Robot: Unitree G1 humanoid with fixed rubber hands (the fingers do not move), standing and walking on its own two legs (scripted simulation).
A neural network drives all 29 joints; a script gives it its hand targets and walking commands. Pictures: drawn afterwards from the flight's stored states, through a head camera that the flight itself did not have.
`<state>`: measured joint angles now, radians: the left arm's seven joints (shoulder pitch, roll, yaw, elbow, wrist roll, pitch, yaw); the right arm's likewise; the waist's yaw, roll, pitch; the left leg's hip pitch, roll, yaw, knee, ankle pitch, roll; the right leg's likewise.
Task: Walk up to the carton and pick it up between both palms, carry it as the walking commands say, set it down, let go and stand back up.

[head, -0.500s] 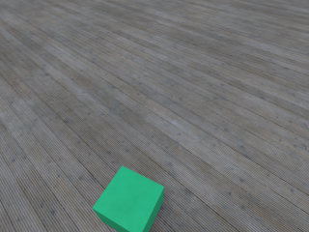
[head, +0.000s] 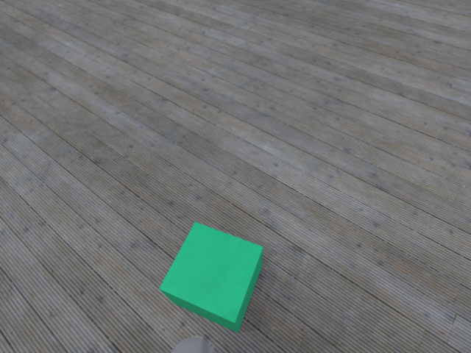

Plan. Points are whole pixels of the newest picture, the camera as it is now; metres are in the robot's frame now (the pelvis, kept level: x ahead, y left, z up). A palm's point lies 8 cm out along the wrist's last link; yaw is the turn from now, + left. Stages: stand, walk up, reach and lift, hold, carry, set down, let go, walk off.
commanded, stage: walk up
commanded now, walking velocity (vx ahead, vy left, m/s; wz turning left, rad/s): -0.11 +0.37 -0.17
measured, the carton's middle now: (216, 276) +0.44 +0.14 -0.66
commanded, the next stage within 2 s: none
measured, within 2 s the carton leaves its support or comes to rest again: neither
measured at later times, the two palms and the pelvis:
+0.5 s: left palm out of the picture +0.07 +0.36 -0.13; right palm out of the picture -0.01 -0.11 -0.18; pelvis -0.03 +0.13 -0.02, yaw -6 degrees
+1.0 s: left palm out of the picture +0.12 +0.53 -0.16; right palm out of the picture +0.13 +0.00 -0.14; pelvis +0.06 +0.27 -0.02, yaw -16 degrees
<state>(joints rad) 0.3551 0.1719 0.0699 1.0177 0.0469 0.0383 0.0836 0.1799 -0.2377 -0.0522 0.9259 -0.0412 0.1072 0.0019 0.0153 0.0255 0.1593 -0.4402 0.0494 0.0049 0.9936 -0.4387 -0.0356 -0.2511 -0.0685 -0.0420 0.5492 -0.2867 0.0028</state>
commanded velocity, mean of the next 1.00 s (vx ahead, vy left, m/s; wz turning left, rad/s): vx -0.03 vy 0.26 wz -0.24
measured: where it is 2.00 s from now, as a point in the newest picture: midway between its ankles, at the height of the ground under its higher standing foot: outside the picture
